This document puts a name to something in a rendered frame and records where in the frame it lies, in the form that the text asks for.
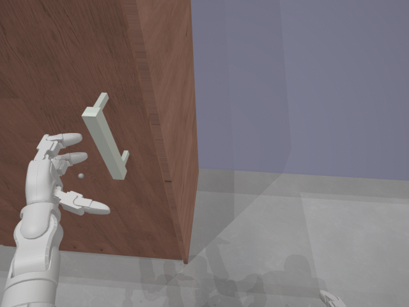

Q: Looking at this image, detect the robot right hand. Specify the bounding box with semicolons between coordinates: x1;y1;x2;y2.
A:
319;290;346;307

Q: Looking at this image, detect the handle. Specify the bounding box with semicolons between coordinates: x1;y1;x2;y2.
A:
82;93;129;180

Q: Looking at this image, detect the robot left forearm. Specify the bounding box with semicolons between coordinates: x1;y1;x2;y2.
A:
1;202;63;307

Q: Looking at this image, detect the robot left hand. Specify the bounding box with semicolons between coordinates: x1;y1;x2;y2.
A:
26;133;110;216

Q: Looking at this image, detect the wardrobe door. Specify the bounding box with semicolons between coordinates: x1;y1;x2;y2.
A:
0;0;182;260

